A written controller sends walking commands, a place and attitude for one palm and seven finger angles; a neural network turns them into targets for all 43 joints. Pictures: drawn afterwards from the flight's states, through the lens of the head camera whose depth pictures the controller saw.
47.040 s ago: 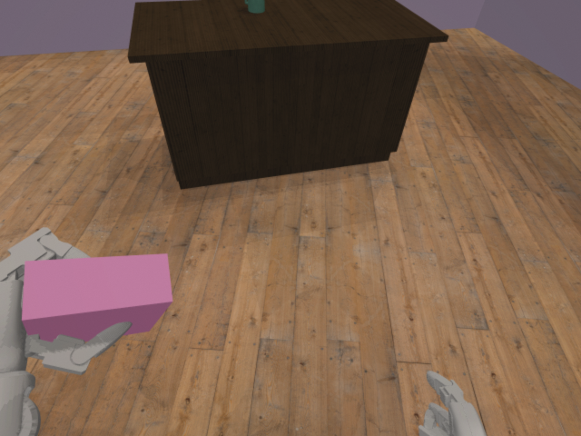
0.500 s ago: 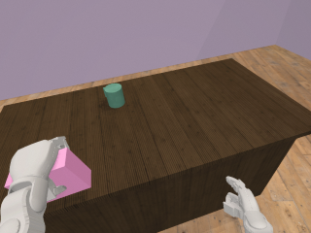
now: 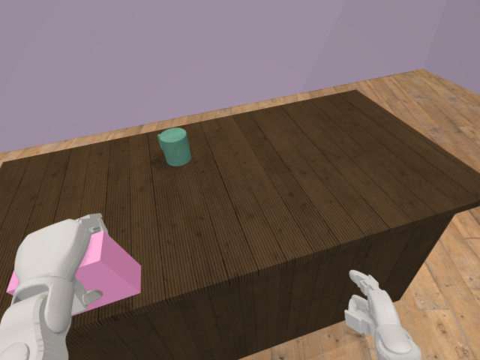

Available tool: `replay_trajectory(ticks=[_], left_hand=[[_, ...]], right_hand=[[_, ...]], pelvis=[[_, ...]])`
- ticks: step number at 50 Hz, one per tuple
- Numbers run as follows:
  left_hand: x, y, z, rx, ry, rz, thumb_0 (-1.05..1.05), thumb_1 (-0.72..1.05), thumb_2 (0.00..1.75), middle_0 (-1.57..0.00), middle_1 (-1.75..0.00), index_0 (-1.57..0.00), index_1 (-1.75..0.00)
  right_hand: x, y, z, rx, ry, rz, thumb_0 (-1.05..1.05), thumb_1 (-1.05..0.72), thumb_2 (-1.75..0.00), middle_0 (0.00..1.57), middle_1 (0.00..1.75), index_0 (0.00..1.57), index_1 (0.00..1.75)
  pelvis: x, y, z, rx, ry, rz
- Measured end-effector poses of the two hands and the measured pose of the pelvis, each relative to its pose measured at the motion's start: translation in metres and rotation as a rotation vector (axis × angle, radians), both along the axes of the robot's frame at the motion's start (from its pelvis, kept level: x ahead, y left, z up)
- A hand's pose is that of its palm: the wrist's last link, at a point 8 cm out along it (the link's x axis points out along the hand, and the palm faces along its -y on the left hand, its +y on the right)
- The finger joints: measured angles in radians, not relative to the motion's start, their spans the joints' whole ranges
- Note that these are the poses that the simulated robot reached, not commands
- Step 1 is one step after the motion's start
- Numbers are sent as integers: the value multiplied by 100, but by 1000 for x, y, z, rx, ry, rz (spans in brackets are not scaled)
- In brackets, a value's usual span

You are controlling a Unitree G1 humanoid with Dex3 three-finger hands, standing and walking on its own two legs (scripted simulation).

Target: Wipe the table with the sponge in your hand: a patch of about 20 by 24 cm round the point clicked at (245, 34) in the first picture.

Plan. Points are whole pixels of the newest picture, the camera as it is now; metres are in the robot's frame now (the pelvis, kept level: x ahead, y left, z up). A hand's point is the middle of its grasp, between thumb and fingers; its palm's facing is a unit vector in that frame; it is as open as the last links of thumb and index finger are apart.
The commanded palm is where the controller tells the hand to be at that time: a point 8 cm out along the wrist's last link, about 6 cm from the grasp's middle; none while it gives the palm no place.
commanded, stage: step back with the hand held close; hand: left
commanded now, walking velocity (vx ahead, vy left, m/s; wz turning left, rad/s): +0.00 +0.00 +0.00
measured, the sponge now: (89, 282) +0.19 +0.28 +0.07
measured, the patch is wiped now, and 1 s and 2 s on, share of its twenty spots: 1.00 1.00 1.00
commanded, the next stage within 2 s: stop stepping back and stand still in 1.64 s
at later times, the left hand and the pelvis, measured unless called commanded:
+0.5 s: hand (74, 249) +0.19 +0.27 +0.16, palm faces +0.36 -0.83 -0.43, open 9.1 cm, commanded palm +0.13 +0.31 +0.17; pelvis -0.02 +0.02 -0.02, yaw +2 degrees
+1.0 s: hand (43, 291) +0.13 +0.27 +0.15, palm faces +0.44 -0.84 -0.32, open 9.1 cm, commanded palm +0.07 +0.32 +0.17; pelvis -0.07 +0.03 -0.03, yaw +4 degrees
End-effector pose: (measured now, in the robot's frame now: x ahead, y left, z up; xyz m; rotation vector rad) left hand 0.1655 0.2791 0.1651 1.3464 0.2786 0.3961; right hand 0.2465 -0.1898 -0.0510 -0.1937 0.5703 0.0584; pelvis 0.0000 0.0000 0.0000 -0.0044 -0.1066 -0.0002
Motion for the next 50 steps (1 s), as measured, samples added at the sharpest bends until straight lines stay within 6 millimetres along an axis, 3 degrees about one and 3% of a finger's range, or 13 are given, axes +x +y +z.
replay_trajectory(ticks=[6,8,10,15,19,22,28,33,43,50], left_hand=[[1,1,-2,6,3,6,-1,-45,110,-81,-141,-84,-142],[4,6,-6,-362,-118,-48,-2,-45,110,-81,-141,-84,-142],[8,9,-13,-594,-220,-109,-2,-45,110,-81,-141,-84,-142],[7,3,-15,-829,-417,-234,-2,-45,110,-81,-141,-84,-143],[-3,2,2,-828,-497,-329,-2,-45,110,-81,-141,-84,-143],[-11,12,11,-776,-530,-354,-2,-45,110,-81,-141,-84,-143],[-23,37,2,-762,-556,-292,-2,-45,110,-81,-141,-84,-143],[-36,38,-12,-804,-559,-280,-2,-45,110,-81,-142,-84,-143],[-67,35,7,-705,-674,-346,-2,-45,110,-81,-141,-84,-143],[-78,33,-4,-783,-702,-333,-2,-45,110,-81,-141,-84,-143]], right_hand=[[0,-1,-2,-7,11,3,1,-90,-90,20,30,20,30],[-3,-1,0,-12,-3,5,1,-90,-90,20,30,20,30],[-12,-2,2,-25,-10,9,1,-90,-90,20,30,20,30],[-52,-15,-9,-98,82,-50,1,-90,-90,21,30,20,30],[-87,-30,-23,-145,179,-130,1,-90,-90,21,30,20,30],[-110,-37,-33,-157,234,-186,1,-90,-90,21,30,20,30],[-137,-33,-39,-144,239,-242,1,-90,-90,20,30,20,30],[-143,-22,-34,-144,183,-219,1,-90,-90,20,30,20,30],[-136,-9,-32,-132,93,-138,1,-90,-90,21,30,20,30],[-146,-10,-34,-161,127,-115,1,-90,-90,21,30,20,30]], pelvis=[[2,0,0,-1,4,2],[1,0,-1,-10,26,18],[-1,-2,-3,-14,52,27],[-4,0,-8,-13,97,37],[-6,9,-11,-14,119,38],[-10,16,-13,-15,129,37],[-24,26,-17,-18,129,26],[-40,31,-20,-22,125,21],[-60,27,-29,-33,108,35],[-75,27,-29,-38,120,69]])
